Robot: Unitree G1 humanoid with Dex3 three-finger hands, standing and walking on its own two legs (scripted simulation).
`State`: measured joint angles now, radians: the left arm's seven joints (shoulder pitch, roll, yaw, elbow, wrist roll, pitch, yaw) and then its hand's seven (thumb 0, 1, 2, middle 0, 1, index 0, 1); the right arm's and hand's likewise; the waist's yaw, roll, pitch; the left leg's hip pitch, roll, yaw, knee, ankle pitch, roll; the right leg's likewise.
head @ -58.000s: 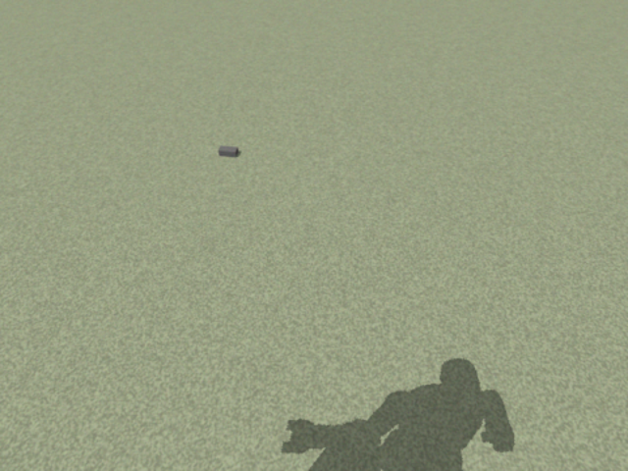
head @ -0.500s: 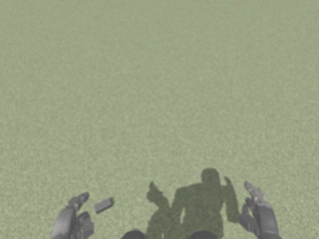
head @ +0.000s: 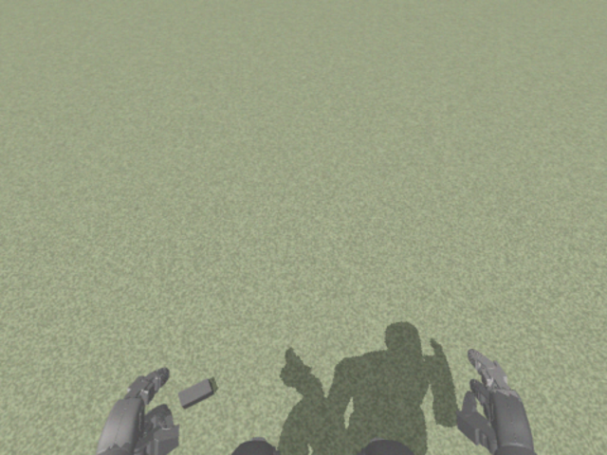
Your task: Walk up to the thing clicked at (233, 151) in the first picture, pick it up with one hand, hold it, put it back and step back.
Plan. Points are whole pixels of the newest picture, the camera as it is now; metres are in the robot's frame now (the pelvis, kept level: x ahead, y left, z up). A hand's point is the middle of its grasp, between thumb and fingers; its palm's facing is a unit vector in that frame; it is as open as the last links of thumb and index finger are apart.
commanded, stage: home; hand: left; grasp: from above
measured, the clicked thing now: (196, 393) +0.39 +0.34 -0.70
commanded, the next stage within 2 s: stand in 0.38 s
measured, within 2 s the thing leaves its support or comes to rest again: neither
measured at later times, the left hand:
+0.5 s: hand (174, 434) +0.16 +0.18 -0.05, palm faces +0.03 -0.97 -0.22, open 7.4 cm
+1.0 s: hand out of the picture +0.06 +0.25 -0.11, palm faces +0.04 -0.95 -0.32, open 7.4 cm
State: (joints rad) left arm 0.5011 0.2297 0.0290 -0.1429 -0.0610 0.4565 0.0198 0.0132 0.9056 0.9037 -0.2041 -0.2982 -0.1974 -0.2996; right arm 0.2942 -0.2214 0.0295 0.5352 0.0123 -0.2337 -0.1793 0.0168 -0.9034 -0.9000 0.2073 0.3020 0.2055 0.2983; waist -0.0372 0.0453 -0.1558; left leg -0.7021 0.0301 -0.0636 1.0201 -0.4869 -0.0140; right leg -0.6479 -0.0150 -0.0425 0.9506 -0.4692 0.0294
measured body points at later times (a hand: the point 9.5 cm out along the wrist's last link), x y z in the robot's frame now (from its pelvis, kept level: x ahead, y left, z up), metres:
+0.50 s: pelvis +0.00 +0.00 +0.00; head +0.02 +0.01 +0.45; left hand +0.16 +0.23 -0.03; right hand +0.16 -0.24 -0.06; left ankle +0.01 +0.12 -0.68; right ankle +0.00 -0.14 -0.68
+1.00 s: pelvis +0.00 +0.01 +0.05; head +0.00 +0.02 +0.50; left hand +0.06 +0.30 -0.09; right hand +0.08 -0.26 -0.08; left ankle +0.01 +0.12 -0.68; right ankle +0.00 -0.14 -0.68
